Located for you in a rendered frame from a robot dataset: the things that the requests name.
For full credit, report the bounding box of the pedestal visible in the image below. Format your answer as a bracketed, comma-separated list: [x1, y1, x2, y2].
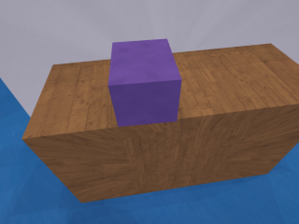
[21, 43, 299, 203]

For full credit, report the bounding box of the carton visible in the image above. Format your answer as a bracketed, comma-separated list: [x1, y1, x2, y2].
[107, 38, 182, 127]

